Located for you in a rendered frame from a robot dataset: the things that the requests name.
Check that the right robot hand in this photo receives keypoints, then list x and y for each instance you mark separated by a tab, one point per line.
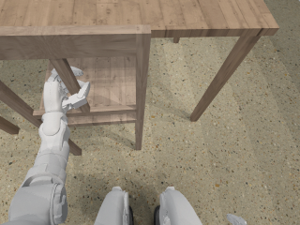
235	220

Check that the left robot hand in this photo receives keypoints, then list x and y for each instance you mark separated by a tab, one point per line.
55	92

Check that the left robot upper arm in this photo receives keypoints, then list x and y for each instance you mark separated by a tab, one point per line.
39	205

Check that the chair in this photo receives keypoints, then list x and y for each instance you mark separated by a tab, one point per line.
113	58

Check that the left robot forearm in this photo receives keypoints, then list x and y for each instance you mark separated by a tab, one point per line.
52	157

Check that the left robot thigh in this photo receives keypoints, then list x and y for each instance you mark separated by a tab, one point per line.
113	208

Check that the right robot thigh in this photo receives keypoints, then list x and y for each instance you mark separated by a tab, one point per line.
175	205

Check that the table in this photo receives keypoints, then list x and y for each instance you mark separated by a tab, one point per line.
247	19

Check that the robot thigh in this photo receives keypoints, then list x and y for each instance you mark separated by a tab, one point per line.
175	205
113	208

